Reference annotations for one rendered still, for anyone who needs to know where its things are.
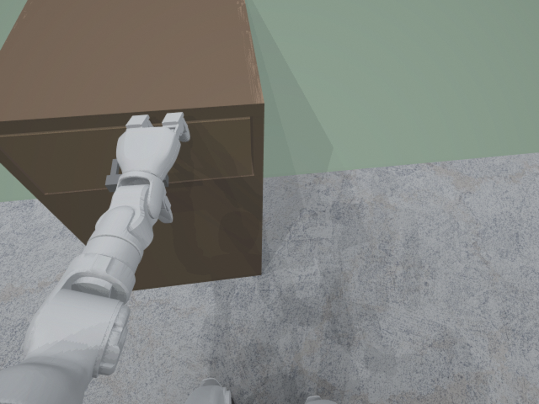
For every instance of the drawer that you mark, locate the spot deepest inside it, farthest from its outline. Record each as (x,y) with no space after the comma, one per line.
(67,160)

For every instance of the left robot forearm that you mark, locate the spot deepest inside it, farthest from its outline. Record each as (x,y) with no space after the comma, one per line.
(109,261)

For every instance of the left robot hand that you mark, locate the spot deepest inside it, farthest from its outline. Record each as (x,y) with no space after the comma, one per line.
(153,150)

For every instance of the handle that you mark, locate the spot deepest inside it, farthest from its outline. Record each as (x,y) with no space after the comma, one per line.
(112,179)

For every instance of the left robot upper arm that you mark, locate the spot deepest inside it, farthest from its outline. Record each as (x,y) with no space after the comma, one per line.
(79,337)

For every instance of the left robot shin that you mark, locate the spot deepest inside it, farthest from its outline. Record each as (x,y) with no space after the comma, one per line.
(210,381)

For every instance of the cabinet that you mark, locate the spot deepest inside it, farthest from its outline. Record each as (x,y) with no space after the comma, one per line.
(78,64)

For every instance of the robot left thigh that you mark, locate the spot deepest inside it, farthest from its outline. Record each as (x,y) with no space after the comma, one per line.
(210,394)

